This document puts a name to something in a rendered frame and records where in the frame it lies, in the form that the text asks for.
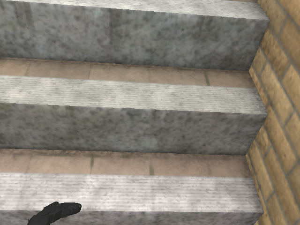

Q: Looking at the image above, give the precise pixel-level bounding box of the left robot hand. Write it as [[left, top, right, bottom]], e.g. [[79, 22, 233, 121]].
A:
[[27, 202, 82, 225]]

